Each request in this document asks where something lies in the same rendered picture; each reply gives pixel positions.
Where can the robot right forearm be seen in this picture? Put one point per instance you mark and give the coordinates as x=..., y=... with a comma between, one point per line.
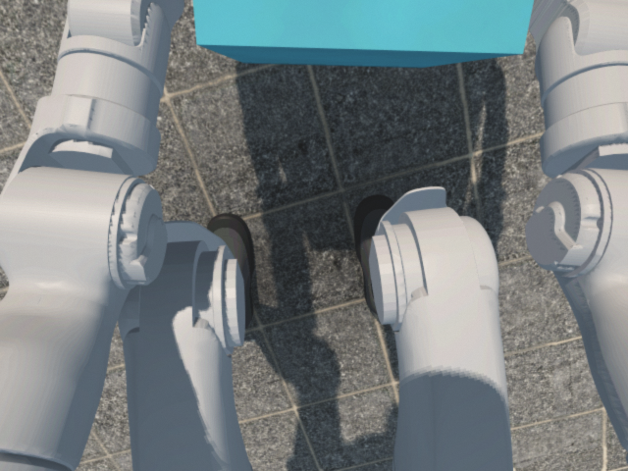
x=582, y=68

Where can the robot left forearm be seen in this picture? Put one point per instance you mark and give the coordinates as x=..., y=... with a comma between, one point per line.
x=102, y=113

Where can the carton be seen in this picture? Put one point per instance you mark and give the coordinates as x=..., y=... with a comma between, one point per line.
x=362, y=33

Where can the robot left upper arm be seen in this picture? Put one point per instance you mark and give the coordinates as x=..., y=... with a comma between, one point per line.
x=73, y=244

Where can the left robot foot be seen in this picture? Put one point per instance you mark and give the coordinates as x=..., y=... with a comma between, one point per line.
x=235, y=233

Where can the robot right upper arm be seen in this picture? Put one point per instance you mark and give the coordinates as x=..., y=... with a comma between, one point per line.
x=579, y=230

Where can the robot right thigh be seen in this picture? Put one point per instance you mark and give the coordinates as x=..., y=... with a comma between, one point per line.
x=453, y=412

